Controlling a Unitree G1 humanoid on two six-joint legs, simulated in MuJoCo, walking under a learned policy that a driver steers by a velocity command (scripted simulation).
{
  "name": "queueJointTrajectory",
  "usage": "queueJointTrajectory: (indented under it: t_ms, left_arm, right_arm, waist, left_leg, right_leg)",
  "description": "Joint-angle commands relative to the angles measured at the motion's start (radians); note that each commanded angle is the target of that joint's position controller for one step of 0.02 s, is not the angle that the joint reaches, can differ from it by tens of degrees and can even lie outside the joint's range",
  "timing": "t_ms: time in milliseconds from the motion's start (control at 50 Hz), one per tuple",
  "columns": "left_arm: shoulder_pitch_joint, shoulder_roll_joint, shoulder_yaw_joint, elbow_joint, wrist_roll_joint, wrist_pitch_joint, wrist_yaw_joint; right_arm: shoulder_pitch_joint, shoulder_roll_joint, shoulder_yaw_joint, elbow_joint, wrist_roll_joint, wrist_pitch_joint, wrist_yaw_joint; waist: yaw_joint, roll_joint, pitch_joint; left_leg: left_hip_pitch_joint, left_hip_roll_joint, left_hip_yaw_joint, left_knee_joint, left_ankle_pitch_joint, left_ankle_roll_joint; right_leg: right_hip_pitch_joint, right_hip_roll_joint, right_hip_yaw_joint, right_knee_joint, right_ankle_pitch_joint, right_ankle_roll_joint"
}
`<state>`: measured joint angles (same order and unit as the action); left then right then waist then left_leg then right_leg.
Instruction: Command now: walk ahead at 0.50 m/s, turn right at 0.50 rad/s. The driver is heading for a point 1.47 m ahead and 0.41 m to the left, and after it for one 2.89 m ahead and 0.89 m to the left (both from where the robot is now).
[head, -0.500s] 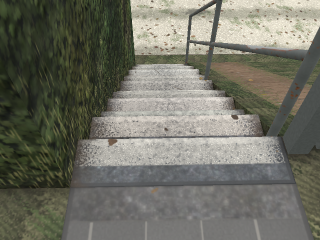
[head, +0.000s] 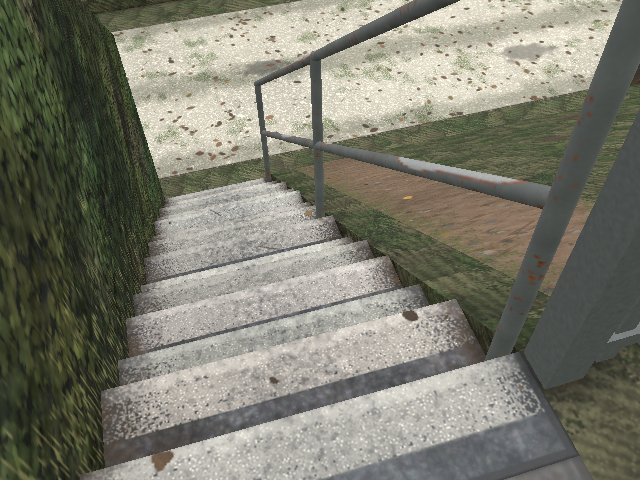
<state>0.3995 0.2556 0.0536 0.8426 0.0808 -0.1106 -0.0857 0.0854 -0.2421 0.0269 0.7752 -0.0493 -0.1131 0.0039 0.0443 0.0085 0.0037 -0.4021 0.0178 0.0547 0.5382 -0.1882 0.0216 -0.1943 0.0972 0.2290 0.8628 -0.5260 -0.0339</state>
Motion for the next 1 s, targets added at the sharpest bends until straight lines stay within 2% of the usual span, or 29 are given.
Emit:
queueJointTrajectory:
  t_ms: [20,80,160,200,240,340,380,400,420,440,460,500,540,620,640,720,740,760,780,800,820,840,860,880,900,920,940,960,1000]
  left_arm:
    - [-0.085,0.094,0.016,-0.096,-0.027,-0.029,0.032]
    - [-0.133,0.002,-0.016,-0.106,0.013,-0.002,0.047]
    - [-0.225,-0.005,-0.032,-0.140,0.001,0.017,0.039]
    - [-0.289,-0.032,-0.050,-0.161,-0.003,0.031,0.034]
    - [-0.351,0.003,-0.043,-0.181,-0.005,0.048,0.027]
    - [-0.427,0.058,-0.017,-0.196,-0.019,0.030,0.059]
    - [-0.275,0.145,0.018,-0.157,-0.036,0.011,0.067]
    - [-0.103,0.205,0.028,-0.125,-0.026,0.004,0.077]
    - [0.094,0.163,0.015,-0.075,-0.029,0.017,0.088]
    - [0.093,0.123,0.018,-0.041,-0.020,0.010,0.100]
    - [-0.012,0.100,0.013,-0.041,-0.038,0.011,0.108]
    - [-0.093,0.013,-0.017,-0.042,-0.039,0.018,0.117]
    - [-0.138,-0.008,-0.018,-0.054,-0.031,0.005,0.134]
    - [-0.043,0.054,0.014,0.005,0.017,-0.012,0.133]
    - [-0.015,0.031,0.007,0.011,0.027,-0.008,0.116]
    - [-0.065,0.050,-0.008,0.021,0.043,-0.005,0.083]
    - [-0.090,0.098,-0.002,0.015,0.027,-0.016,0.085]
    - [-0.076,0.106,-0.006,0.017,0.057,-0.012,0.099]
    - [-0.103,0.110,-0.009,0.015,0.039,-0.018,0.111]
    - [-0.130,0.127,0.000,0.017,-0.022,-0.023,0.122]
    - [-0.099,0.152,-0.003,0.024,-0.047,-0.018,0.127]
    - [-0.055,0.195,0.004,0.047,-0.036,-0.003,0.126]
    - [0.026,0.180,0.001,0.068,0.001,0.003,0.124]
    - [0.108,0.068,-0.033,0.050,0.038,-0.005,0.118]
    - [0.126,-0.018,-0.064,0.007,0.024,-0.039,0.097]
    - [-0.083,-0.013,-0.067,-0.059,-0.046,-0.042,0.087]
    - [-0.237,0.026,-0.059,-0.098,-0.054,-0.037,0.106]
    - [-0.251,0.069,-0.049,-0.096,-0.021,-0.025,0.119]
    - [-0.177,0.047,-0.045,-0.078,-0.001,0.000,0.137]
  right_arm:
    - [0.294,-0.150,-0.049,0.045,-0.007,-0.016,0.000]
    - [0.219,-0.020,-0.017,0.024,0.008,-0.013,-0.018]
    - [0.191,-0.069,-0.048,0.023,-0.011,-0.032,0.008]
    - [0.206,-0.082,-0.057,0.034,-0.004,-0.028,0.050]
    - [0.264,-0.106,-0.066,0.059,0.016,-0.027,0.082]
    - [0.321,-0.134,-0.075,0.104,0.004,-0.003,0.082]
    - [0.273,-0.142,-0.084,0.079,0.010,-0.010,0.067]
    - [0.367,-0.023,-0.049,0.056,-0.003,-0.022,0.056]
    - [0.407,0.039,-0.023,0.045,-0.012,-0.033,0.060]
    - [0.243,-0.046,-0.053,0.057,-0.004,-0.027,0.058]
    - [0.223,-0.057,-0.062,0.066,0.003,-0.021,0.033]
    - [0.254,-0.028,-0.055,0.085,-0.025,-0.009,0.010]
    - [0.212,0.028,-0.039,0.073,-0.033,0.005,0.014]
    - [0.131,0.041,-0.023,0.057,-0.005,0.015,0.065]
    - [0.115,0.013,-0.027,0.049,0.004,0.015,0.076]
    - [0.090,-0.010,-0.023,0.026,-0.009,0.028,0.104]
    - [0.083,-0.024,-0.030,0.018,-0.011,0.025,0.108]
    - [0.241,-0.022,-0.033,0.081,-0.043,0.015,0.116]
    - [0.251,-0.055,-0.047,0.080,-0.054,0.003,0.118]
    - [0.101,-0.088,-0.061,0.006,-0.041,0.001,0.114]
    - [0.037,-0.089,-0.060,-0.025,-0.031,-0.006,0.103]
    - [0.051,-0.053,-0.062,-0.026,0.000,-0.018,0.084]
    - [0.152,-0.098,-0.091,0.003,0.029,-0.040,0.056]
    - [0.315,-0.235,-0.129,0.031,0.031,-0.052,0.014]
    - [0.516,-0.280,-0.129,0.071,0.004,-0.052,0.004]
    - [0.643,-0.254,-0.145,0.149,-0.033,-0.059,0.033]
    - [0.581,-0.181,-0.134,0.149,-0.017,-0.062,0.044]
    - [0.473,-0.066,-0.085,0.136,-0.015,-0.055,0.045]
    - [0.293,-0.004,-0.047,0.089,-0.035,-0.037,0.052]
  waist:
    - [-0.138,0.059,-0.008]
    - [-0.084,0.059,-0.041]
    - [-0.070,0.028,0.012]
    - [-0.080,0.042,0.031]
    - [-0.089,0.079,0.045]
    - [-0.066,0.058,0.037]
    - [0.009,0.037,-0.075]
    - [0.024,-0.163,-0.320]
    - [0.079,-0.285,-0.482]
    - [0.120,-0.143,-0.164]
    - [0.063,-0.141,-0.029]
    - [-0.023,-0.095,-0.051]
    - [-0.046,-0.079,-0.058]
    - [-0.028,-0.065,-0.025]
    - [-0.025,-0.035,-0.034]
    - [-0.069,-0.070,-0.007]
    - [-0.072,-0.070,0.018]
    - [-0.109,-0.080,-0.009]
    - [-0.119,-0.081,-0.007]
    - [-0.084,-0.041,0.035]
    - [-0.045,-0.037,0.048]
    - [-0.054,-0.065,0.008]
    - [-0.060,-0.011,-0.044]
    - [-0.064,0.199,-0.248]
    - [-0.096,0.262,-0.423]
    - [-0.224,0.168,-0.206]
    - [-0.229,0.095,-0.040]
    - [-0.152,0.028,-0.078]
    - [-0.021,-0.003,-0.062]
  left_leg:
    - [0.542,0.375,-0.499,-0.279,-0.062,0.237]
    - [0.396,0.266,-0.321,-0.407,-0.005,0.226]
    - [0.332,0.185,-0.170,-0.446,0.128,0.252]
    - [0.191,0.142,-0.103,-0.439,0.233,0.248]
    - [0.173,0.163,-0.136,-0.402,0.293,0.263]
    - [0.297,0.210,-0.220,-0.268,0.326,0.220]
    - [0.193,0.115,-0.168,-0.082,0.418,0.123]
    - [-0.008,-0.026,-0.101,0.228,0.143,0.036]
    - [-0.265,-0.106,-0.106,0.473,-0.419,-0.002]
    - [-0.418,-0.008,-0.187,0.612,-0.348,0.024]
    - [-0.426,0.030,-0.146,0.653,-0.275,0.038]
    - [-0.302,0.099,-0.160,0.595,-0.182,0.048]
    - [-0.244,0.113,-0.130,0.550,-0.191,0.015]
    - [-0.262,0.123,-0.056,0.385,0.030,-0.018]
    - [-0.280,0.124,-0.082,0.341,0.086,-0.016]
    - [-0.108,0.084,-0.060,0.346,0.195,0.015]
    - [-0.107,0.078,-0.061,0.330,0.201,0.029]
    - [-0.011,0.060,-0.064,0.559,0.268,0.046]
    - [-0.083,0.063,-0.099,0.593,0.182,0.058]
    - [-0.223,0.074,-0.090,0.303,-0.004,0.069]
    - [-0.134,0.028,0.011,0.215,-0.065,0.070]
    - [0.013,-0.031,0.079,0.126,-0.048,0.059]
    - [0.211,-0.092,0.063,0.048,0.052,0.092]
    - [0.558,0.085,-0.264,0.078,0.510,0.299]
    - [0.869,0.246,-0.666,-0.047,0.593,0.509]
    - [0.782,0.275,-0.735,-0.165,0.310,0.451]
    - [0.578,0.265,-0.638,-0.146,0.177,0.390]
    - [0.437,0.230,-0.564,-0.102,0.061,0.357]
    - [0.043,0.213,-0.479,-0.082,0.206,0.356]
  right_leg:
    - [-0.679,-0.096,-0.083,0.472,0.077,-0.011]
    - [-0.511,-0.179,-0.104,0.321,0.231,-0.043]
    - [-0.502,-0.203,-0.186,0.061,0.336,0.001]
    - [-0.337,-0.182,-0.242,-0.128,0.427,0.024]
    - [-0.294,-0.153,-0.253,-0.195,0.447,0.010]
    - [-0.203,-0.124,-0.241,-0.374,0.522,-0.069]
    - [0.107,-0.146,-0.230,-0.335,0.603,-0.155]
    - [0.509,-0.360,0.006,-0.334,0.807,-0.347]
    - [0.770,-0.582,0.426,-0.511,0.555,-0.471]
    - [0.518,-0.510,0.376,-0.611,0.124,-0.302]
    - [0.325,-0.476,0.233,-0.652,0.040,-0.230]
    - [0.178,-0.442,0.071,-0.689,0.270,-0.199]
    - [0.120,-0.417,-0.066,-0.737,0.452,-0.202]
    - [0.090,-0.398,-0.282,-0.751,0.774,-0.220]
    - [0.106,-0.405,-0.290,-0.745,0.811,-0.225]
    - [-0.067,-0.367,-0.404,-0.710,0.679,-0.165]
    - [-0.086,-0.362,-0.426,-0.689,0.642,-0.153]
    - [-0.132,-0.372,-0.432,-0.590,0.711,-0.148]
    - [-0.093,-0.398,-0.413,-0.541,0.655,-0.144]
    - [0.040,-0.409,-0.423,-0.550,0.553,-0.115]
    - [0.046,-0.390,-0.429,-0.501,0.560,-0.104]
    - [0.030,-0.400,-0.444,-0.421,0.623,-0.119]
    - [-0.018,-0.363,-0.475,-0.195,0.690,-0.089]
    - [-0.233,-0.262,-0.494,0.186,0.393,0.025]
    - [-0.554,-0.102,-0.343,0.491,-0.119,0.096]
    - [-0.808,-0.090,-0.187,0.548,-0.091,0.066]
    - [-0.871,-0.156,-0.150,0.589,-0.041,0.057]
    - [-0.800,-0.204,-0.132,0.585,0.066,0.054]
    - [-0.616,-0.241,-0.123,0.549,0.143,0.062]
